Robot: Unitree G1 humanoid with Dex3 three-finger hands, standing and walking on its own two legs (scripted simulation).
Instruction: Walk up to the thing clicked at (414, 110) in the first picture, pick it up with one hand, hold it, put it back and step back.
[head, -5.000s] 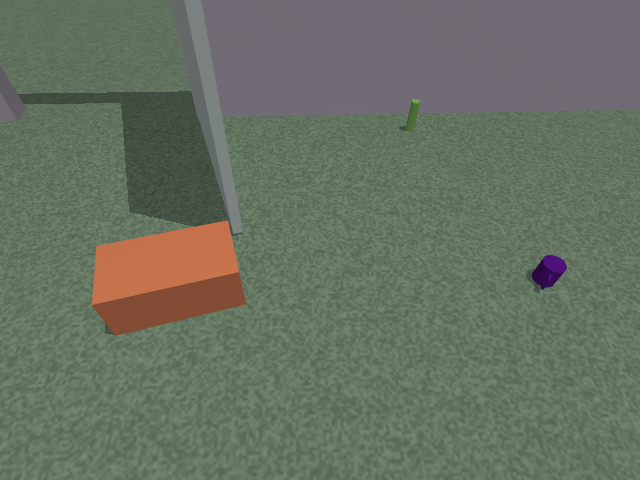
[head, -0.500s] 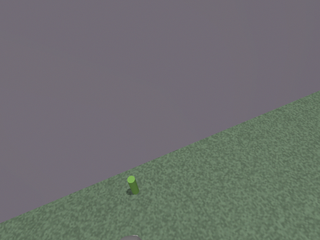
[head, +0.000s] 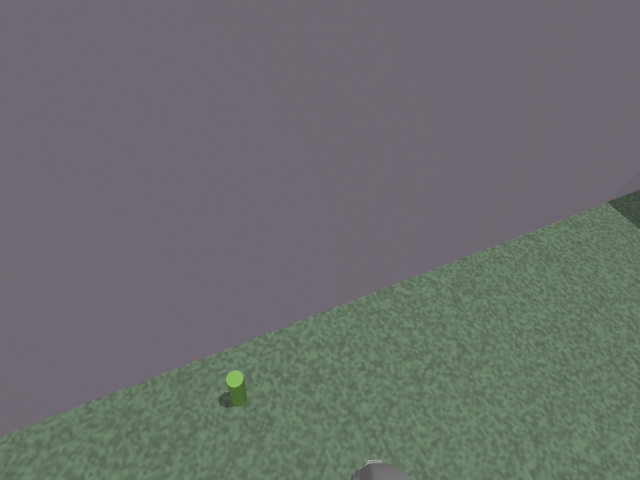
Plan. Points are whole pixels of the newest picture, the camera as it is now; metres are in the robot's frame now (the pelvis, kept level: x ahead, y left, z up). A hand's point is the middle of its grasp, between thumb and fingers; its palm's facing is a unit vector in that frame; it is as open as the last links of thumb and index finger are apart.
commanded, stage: walk up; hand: left
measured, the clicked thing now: (237, 389) +0.45 +0.18 -0.68
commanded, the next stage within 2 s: stand in 1.26 s
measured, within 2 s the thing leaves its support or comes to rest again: neither
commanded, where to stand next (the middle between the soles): +0.11 -0.03 m, yaw +1 degrees
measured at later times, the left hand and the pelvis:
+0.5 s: hand out of the picture +0.13 +0.22 -0.14, palm faces -0.05 -0.95 -0.32, open 7.4 cm; pelvis +0.01 -0.02 +0.01, yaw -1 degrees
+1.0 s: hand out of the picture +0.10 +0.23 -0.14, palm faces -0.01 -0.95 -0.32, open 7.4 cm; pelvis +0.03 -0.02 +0.02, yaw -1 degrees
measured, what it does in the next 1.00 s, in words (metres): steps on the spot: right foot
